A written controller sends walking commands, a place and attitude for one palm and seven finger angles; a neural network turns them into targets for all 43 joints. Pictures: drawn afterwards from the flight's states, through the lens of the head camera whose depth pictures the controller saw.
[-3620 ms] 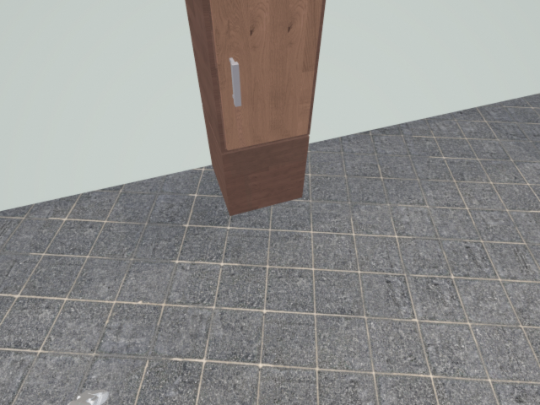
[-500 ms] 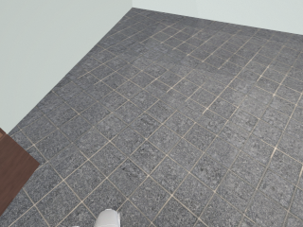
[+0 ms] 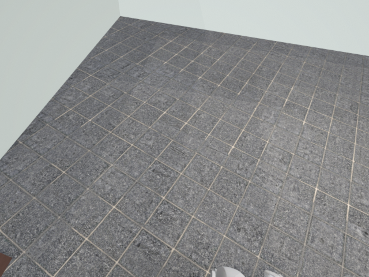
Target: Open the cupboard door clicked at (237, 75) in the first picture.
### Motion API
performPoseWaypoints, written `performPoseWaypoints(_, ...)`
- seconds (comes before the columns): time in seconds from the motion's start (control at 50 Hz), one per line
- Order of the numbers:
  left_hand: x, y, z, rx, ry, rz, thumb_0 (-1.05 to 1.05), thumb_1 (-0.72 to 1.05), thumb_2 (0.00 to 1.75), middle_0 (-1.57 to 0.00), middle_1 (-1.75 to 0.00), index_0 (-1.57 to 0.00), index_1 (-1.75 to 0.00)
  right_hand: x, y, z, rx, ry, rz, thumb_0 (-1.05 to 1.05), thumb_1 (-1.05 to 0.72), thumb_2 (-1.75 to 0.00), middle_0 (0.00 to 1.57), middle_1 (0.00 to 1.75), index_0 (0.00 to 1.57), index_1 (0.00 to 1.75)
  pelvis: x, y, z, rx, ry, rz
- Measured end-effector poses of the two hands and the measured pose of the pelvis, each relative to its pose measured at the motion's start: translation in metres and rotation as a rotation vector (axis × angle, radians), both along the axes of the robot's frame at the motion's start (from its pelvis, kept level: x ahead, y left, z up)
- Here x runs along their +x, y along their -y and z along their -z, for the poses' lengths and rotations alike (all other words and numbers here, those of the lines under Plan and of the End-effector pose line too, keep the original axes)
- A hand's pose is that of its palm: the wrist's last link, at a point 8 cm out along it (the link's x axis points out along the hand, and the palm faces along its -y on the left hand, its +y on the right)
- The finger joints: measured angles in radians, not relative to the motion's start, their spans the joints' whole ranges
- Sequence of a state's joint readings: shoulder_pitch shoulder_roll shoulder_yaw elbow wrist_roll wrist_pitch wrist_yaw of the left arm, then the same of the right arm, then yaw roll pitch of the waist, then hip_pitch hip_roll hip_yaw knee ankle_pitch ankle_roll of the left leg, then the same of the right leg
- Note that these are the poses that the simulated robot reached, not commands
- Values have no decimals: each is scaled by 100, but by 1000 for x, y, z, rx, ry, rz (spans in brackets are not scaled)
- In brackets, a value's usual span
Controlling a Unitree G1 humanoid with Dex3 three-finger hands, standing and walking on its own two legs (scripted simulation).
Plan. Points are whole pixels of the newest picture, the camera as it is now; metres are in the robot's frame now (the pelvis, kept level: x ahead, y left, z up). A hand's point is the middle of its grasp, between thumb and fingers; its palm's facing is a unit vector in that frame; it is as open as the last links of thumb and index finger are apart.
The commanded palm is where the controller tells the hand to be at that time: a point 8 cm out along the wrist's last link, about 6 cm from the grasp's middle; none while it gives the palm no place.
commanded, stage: walk to a spot facing it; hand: left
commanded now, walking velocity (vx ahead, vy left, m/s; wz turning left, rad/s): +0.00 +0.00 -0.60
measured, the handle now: out of the picture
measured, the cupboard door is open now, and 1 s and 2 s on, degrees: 0 0 0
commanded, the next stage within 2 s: turn to face it in 0.18 s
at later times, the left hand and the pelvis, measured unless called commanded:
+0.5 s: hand (153, 234) +0.24 +0.10 -0.15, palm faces -0.24 -0.95 -0.23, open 7.4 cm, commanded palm none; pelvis +0.06 -0.04 -0.01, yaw -10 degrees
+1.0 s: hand out of the picture +0.11 +0.22 -0.17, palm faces +0.15 -0.95 -0.26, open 7.4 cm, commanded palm none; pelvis +0.06 -0.01 +0.00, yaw +6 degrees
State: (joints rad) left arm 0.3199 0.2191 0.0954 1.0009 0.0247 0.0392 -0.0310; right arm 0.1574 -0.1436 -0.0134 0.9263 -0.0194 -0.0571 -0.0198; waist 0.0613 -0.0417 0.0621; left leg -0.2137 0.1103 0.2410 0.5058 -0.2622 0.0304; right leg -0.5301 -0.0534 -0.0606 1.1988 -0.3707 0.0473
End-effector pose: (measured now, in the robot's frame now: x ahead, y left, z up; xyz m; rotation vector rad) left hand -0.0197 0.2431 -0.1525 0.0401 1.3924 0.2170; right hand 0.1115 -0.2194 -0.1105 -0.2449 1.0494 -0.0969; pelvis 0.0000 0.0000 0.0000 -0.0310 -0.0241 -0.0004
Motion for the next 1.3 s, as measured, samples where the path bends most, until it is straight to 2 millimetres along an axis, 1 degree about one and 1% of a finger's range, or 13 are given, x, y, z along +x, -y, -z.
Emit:
performPoseWaypoints(0.14,124,-3,-11,36,144,175,0,91,90,-19,-30,-19,-30,-76,38,10,-46,-185,224,-1,-93,-90,20,30,20,30,22,0,0,10,-3,89)
performPoseWaypoints(0.26,221,32,-21,79,257,353,0,91,90,-19,-30,-19,-30,-133,53,34,3,-323,377,0,-91,-90,20,30,19,30,41,19,13,31,-9,172)
performPoseWaypoints(0.32,255,53,-22,105,335,420,0,91,90,-20,-30,-19,-30,-148,58,52,39,-375,418,1,-91,-90,20,30,19,30,48,31,25,32,-12,198)
performPoseWaypoints(0.38,266,68,-28,109,352,446,0,91,90,-20,-30,-19,-30,-144,57,55,57,-386,435,1,-91,-90,20,30,19,30,52,35,21,29,-7,208)
performPoseWaypoints(0.5,262,91,-30,53,337,436,0,91,90,-20,-30,-20,-30,-113,39,47,105,-328,410,1,-91,-90,20,30,19,30,64,37,9,21,-6,179)
performPoseWaypoints(0.58,249,92,-20,-5,336,361,0,91,90,-20,-30,-20,-30,-91,23,43,117,-324,349,1,-91,-90,20,30,19,30,68,31,9,8,-1,127)
performPoseWaypoints(0.72,195,46,11,-24,226,176,0,91,90,-20,-30,-20,-30,-54,12,36,44,-290,237,2,-92,-90,20,30,20,30,69,9,18,-2,-19,41)
performPoseWaypoints(0.84,148,-1,-1,54,109,93,0,92,90,-20,-30,-20,-30,-31,19,17,-7,-262,172,1,-91,-90,20,30,20,30,66,4,3,-2,-41,-8)
performPoseWaypoints(0.96,123,-20,-15,115,96,23,0,92,90,-20,-30,-19,-30,-6,37,10,-35,-231,93,1,-90,-90,20,30,20,30,61,9,-2,-9,-43,-78)
performPoseWaypoints(1.06,119,-10,-23,144,149,-19,0,91,90,-20,-30,-19,-30,16,57,14,-41,-203,23,1,-90,-90,20,30,20,30,53,24,-1,-4,-42,-145)
performPoseWaypoints(1.16,112,17,-30,170,224,-58,0,91,90,-20,-30,-19,-30,41,80,26,-24,-169,-48,1,-90,-90,20,30,20,30,45,48,7,13,-42,-214)
performPoseWaypoints(1.22,94,34,-33,189,238,-88,0,91,90,-20,-30,-19,-30,58,90,33,-15,-149,-94,1,-90,-90,20,30,20,30,41,61,11,25,-37,-259)
performPoseWaypoints(1.3,64,53,-39,181,206,-147,0,91,90,-20,-30,-20,-30,78,90,27,-4,-136,-164,1,-91,-90,20,30,19,30,39,69,3,42,-23,-317)
